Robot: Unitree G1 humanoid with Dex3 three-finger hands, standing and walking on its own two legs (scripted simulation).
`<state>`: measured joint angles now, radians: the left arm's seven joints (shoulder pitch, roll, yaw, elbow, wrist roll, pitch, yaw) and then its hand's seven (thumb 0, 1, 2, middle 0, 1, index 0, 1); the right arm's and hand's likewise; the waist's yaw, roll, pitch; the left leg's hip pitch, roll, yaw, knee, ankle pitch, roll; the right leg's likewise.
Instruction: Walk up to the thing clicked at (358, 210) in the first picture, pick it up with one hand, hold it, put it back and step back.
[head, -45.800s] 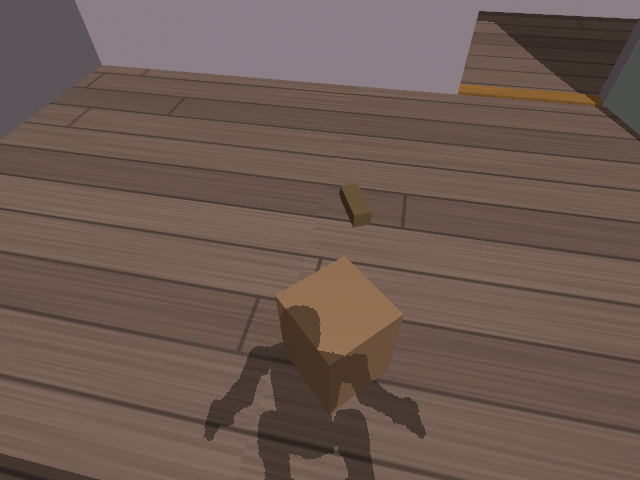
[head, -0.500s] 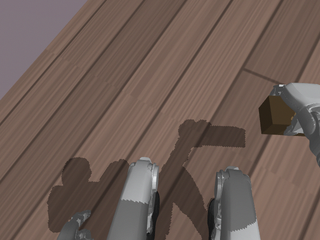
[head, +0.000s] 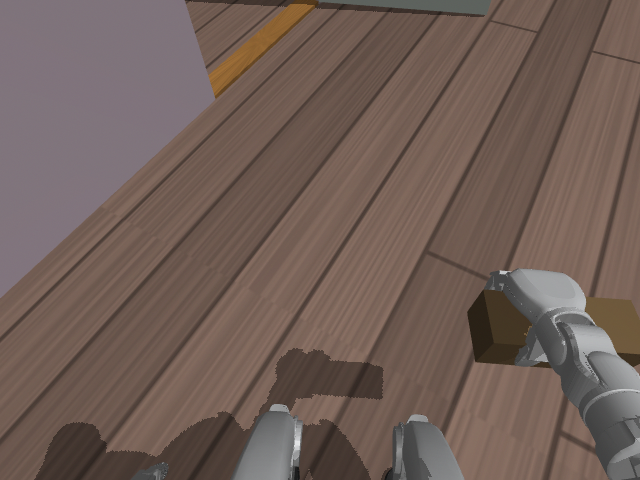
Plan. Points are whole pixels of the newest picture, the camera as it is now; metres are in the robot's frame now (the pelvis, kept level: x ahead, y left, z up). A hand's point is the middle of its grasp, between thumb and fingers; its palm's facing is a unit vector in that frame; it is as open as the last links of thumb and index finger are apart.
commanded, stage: lift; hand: right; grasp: from above
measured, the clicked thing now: (551, 331) +0.37 -0.28 -0.12
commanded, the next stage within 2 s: hold in 0.52 s
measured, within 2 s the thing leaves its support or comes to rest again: neither
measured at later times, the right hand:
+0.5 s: hand (551, 294) +0.36 -0.22 +0.01, palm faces -0.45 +0.07 -0.89, open 10.7 cm
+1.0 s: hand (566, 270) +0.37 -0.22 +0.06, palm faces -0.47 +0.04 -0.88, open 10.7 cm
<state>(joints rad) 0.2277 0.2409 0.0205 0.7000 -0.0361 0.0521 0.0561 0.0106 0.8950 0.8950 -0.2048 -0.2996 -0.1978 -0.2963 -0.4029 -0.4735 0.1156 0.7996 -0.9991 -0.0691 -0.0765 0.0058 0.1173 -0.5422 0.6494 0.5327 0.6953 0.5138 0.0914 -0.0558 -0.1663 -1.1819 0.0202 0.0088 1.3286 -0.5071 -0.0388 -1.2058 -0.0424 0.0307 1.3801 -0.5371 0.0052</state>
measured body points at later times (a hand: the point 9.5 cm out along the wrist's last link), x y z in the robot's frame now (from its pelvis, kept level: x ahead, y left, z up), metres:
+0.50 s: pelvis +0.04 +0.00 +0.09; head +0.09 +0.00 +0.54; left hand +0.13 +0.27 -0.03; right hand +0.38 -0.23 +0.07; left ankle +0.07 +0.15 -0.60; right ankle +0.06 -0.12 -0.60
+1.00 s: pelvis +0.06 +0.00 +0.12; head +0.09 +0.01 +0.57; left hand +0.16 +0.27 +0.00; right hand +0.39 -0.22 +0.11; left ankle +0.07 +0.14 -0.60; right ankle +0.06 -0.12 -0.60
